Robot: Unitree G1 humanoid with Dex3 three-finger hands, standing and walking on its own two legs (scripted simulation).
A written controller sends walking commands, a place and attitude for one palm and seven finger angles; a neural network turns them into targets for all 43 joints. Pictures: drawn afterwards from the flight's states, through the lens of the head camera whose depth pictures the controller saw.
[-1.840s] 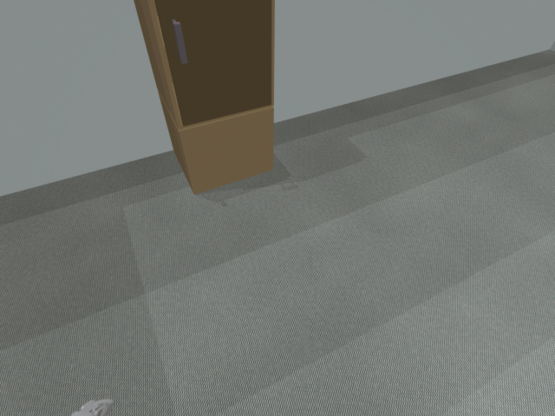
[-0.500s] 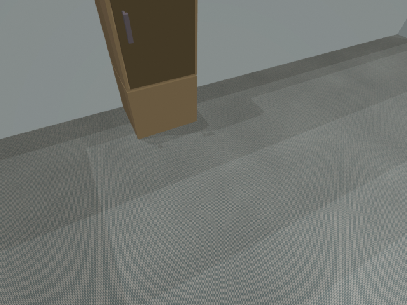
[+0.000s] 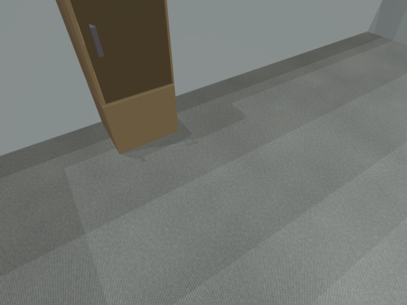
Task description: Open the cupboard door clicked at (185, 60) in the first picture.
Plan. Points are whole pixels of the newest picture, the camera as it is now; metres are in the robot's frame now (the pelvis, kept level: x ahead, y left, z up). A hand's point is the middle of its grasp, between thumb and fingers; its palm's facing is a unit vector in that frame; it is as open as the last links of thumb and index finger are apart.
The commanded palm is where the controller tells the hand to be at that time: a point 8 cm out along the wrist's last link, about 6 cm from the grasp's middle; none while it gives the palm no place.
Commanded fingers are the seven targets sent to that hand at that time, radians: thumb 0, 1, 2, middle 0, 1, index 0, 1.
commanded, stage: walk to a spot facing it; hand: left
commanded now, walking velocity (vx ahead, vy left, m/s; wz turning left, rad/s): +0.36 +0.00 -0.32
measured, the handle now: (95, 40) +1.14 +0.59 +0.01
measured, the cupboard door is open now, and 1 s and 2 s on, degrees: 0 0 0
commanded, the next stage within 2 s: turn to face it in 1.24 s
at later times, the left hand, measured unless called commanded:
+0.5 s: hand out of the picture +0.13 +0.22 -0.19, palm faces -0.05 -0.99 -0.15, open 7.4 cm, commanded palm none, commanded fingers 0.00 0.90 0.90 -0.20 -0.30 -0.20 -0.30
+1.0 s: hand (188, 166) +0.57 +0.10 -0.16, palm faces -0.44 -0.89 -0.15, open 7.4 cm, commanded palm none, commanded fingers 0.00 0.90 0.90 -0.20 -0.30 -0.20 -0.30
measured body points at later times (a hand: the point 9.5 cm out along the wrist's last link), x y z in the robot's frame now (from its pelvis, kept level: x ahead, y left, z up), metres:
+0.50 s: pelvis +0.20 +0.05 -0.01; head +0.22 +0.07 +0.44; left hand +0.13 +0.27 -0.18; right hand +0.29 -0.19 -0.14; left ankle +0.28 +0.12 -0.73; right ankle +0.02 -0.07 -0.65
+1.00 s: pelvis +0.39 +0.00 +0.00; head +0.42 -0.02 +0.45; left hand +0.59 +0.15 -0.14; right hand +0.19 -0.13 -0.14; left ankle +0.28 +0.12 -0.73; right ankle +0.47 -0.14 -0.71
